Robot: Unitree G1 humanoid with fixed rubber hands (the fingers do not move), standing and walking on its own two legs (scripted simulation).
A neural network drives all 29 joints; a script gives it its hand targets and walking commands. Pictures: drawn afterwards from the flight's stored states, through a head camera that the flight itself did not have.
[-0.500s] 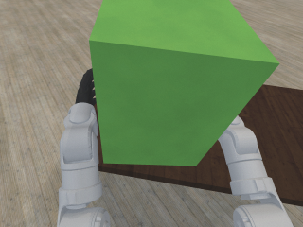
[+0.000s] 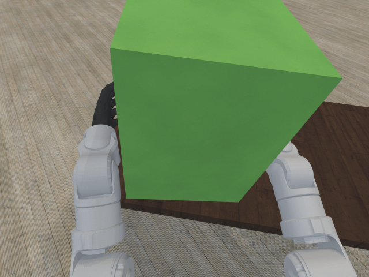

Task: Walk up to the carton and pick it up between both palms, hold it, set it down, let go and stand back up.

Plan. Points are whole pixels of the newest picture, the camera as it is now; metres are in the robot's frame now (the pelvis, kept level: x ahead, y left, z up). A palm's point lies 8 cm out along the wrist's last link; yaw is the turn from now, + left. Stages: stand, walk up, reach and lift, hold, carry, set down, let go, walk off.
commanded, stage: hold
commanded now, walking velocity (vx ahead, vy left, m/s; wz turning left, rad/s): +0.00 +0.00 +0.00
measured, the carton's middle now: (194, 94) +0.37 +0.00 +0.25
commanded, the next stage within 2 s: none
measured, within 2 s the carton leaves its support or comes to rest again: neither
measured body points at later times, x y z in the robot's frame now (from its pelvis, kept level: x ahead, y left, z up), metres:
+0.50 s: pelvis +0.00 +0.00 +0.00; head -0.02 +0.04 +0.45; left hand +0.36 +0.17 +0.19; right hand +0.37 -0.15 +0.18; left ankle +0.04 +0.12 -0.75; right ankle +0.00 -0.10 -0.75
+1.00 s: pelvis +0.00 +0.00 +0.00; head -0.01 +0.04 +0.45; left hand +0.36 +0.17 +0.19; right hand +0.37 -0.15 +0.18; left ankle +0.04 +0.12 -0.75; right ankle +0.00 -0.10 -0.75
